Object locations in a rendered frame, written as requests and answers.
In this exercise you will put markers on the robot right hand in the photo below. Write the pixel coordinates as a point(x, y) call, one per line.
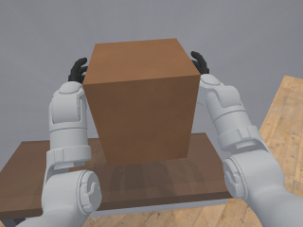
point(200, 64)

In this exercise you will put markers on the robot left upper arm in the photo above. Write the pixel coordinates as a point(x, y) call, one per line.
point(68, 200)

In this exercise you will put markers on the robot right upper arm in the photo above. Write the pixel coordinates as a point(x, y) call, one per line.
point(256, 178)

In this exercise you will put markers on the carton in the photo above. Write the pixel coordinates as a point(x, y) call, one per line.
point(142, 96)

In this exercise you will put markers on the robot left hand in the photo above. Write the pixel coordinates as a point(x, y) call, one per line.
point(76, 73)

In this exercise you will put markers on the robot right forearm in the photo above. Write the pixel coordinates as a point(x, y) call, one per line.
point(234, 128)

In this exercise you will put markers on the table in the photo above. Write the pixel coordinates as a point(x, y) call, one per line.
point(199, 177)

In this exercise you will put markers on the robot left forearm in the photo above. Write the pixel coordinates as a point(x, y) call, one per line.
point(67, 122)

